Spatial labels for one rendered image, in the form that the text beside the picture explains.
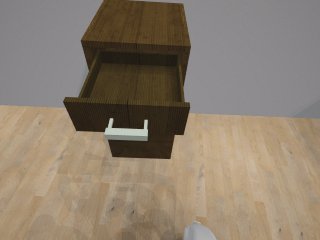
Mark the right robot thigh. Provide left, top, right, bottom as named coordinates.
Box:
left=183, top=224, right=217, bottom=240

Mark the handle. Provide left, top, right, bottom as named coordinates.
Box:
left=104, top=118, right=148, bottom=141

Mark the drawer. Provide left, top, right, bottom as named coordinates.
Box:
left=63, top=50, right=190, bottom=135

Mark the robot right shin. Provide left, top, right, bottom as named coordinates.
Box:
left=191, top=221, right=201, bottom=225

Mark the cabinet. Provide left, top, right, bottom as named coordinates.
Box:
left=80, top=0, right=191, bottom=159

